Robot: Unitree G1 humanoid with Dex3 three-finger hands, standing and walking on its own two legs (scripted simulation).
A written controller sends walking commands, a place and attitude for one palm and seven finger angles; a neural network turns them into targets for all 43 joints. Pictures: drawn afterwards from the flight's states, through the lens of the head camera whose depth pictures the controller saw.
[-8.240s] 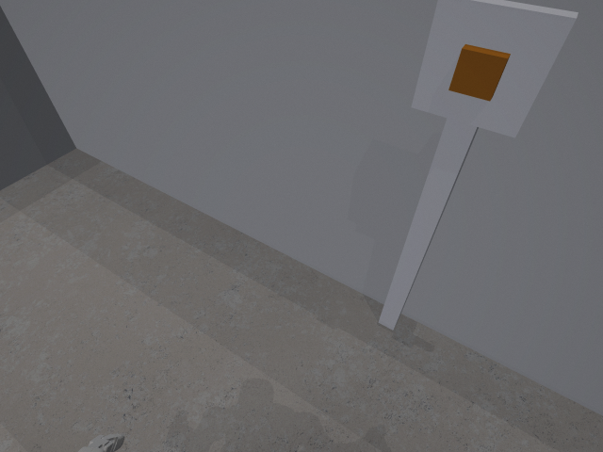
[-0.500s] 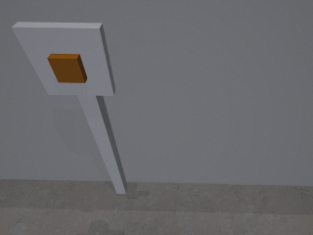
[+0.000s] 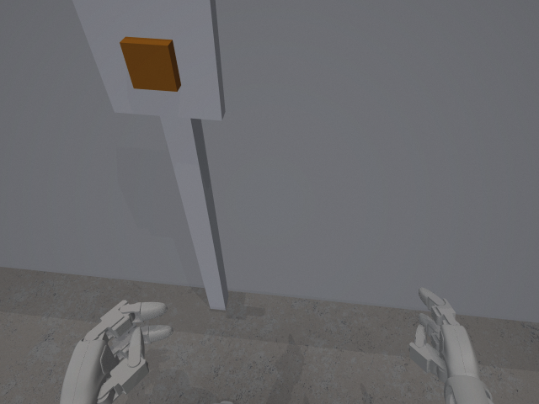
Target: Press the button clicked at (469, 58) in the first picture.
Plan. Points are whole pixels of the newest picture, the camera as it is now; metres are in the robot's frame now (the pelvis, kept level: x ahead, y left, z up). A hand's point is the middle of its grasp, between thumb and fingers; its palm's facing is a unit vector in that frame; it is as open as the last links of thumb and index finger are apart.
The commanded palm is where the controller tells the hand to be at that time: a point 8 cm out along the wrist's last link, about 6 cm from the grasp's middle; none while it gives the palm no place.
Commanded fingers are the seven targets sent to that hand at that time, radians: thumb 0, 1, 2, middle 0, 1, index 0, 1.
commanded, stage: raise the hand and make a fist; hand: left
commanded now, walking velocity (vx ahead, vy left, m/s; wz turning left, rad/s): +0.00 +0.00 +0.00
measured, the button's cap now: (153, 64) +0.54 +0.24 +0.24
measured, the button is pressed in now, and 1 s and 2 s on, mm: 0 0 0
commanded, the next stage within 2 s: aim a knuckle at the button in 1.50 s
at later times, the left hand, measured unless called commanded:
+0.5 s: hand (114, 271) +0.23 +0.21 +0.14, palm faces +0.06 -0.99 -0.08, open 3.1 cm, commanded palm +0.20 +0.26 +0.14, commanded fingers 0.00 0.90 0.90 -1.30 -1.50 -1.30 -1.50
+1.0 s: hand (59, 220) +0.25 +0.25 +0.21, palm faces +0.04 -0.99 -0.12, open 3.1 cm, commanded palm +0.22 +0.30 +0.23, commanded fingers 0.00 0.90 0.90 -1.30 -1.50 -1.30 -1.50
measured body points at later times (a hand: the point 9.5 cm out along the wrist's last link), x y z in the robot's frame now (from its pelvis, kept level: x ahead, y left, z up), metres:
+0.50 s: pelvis +0.02 +0.03 +0.02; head +0.02 +0.01 +0.47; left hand +0.22 +0.26 +0.14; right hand +0.16 -0.22 -0.06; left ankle +0.04 +0.11 -0.69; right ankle +0.00 -0.06 -0.69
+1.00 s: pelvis +0.02 +0.04 +0.04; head -0.01 +0.02 +0.49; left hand +0.24 +0.30 +0.22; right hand +0.24 -0.15 -0.01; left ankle +0.04 +0.11 -0.69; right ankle +0.00 -0.06 -0.69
